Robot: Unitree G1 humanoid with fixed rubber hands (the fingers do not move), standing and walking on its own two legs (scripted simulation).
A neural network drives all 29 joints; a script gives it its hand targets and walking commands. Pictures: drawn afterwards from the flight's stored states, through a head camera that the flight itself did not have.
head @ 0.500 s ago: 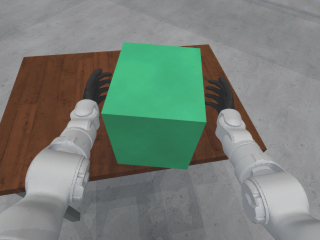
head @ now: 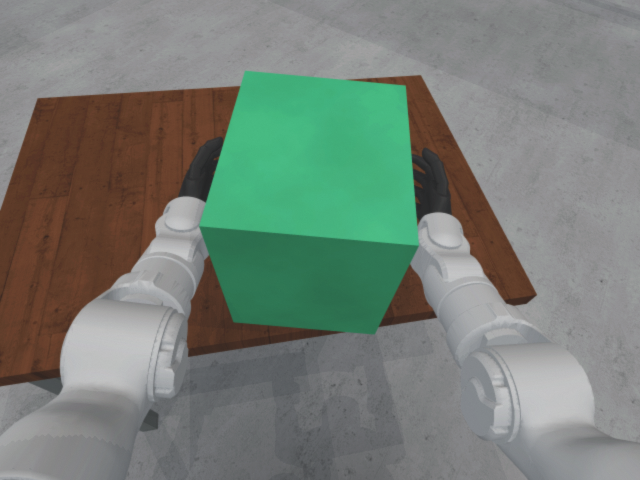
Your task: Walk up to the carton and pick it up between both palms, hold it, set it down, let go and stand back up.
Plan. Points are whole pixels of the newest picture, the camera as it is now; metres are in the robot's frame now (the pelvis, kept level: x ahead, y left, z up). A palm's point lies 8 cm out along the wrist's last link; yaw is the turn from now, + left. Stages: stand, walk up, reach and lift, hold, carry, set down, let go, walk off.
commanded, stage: reach and lift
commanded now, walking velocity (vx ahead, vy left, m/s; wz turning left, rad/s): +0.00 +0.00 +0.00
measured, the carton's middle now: (314, 211) +0.47 -0.01 +0.04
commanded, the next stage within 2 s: none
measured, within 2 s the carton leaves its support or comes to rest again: leaves its support in 1.54 s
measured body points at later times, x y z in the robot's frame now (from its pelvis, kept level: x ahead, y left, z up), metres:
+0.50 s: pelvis +0.02 +0.00 +0.01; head +0.10 +0.02 +0.46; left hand +0.49 +0.13 +0.06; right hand +0.44 -0.16 +0.06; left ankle +0.00 +0.13 -0.73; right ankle +0.02 -0.16 -0.73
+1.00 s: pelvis +0.03 +0.00 +0.01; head +0.10 +0.02 +0.46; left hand +0.49 +0.13 +0.06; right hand +0.43 -0.16 +0.06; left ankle +0.00 +0.13 -0.73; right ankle +0.02 -0.16 -0.73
